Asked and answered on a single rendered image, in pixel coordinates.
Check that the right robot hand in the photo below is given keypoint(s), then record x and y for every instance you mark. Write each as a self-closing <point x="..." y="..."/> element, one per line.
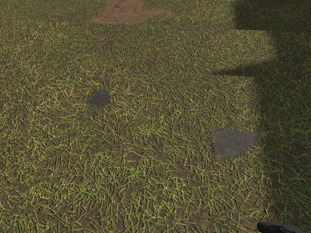
<point x="277" y="227"/>

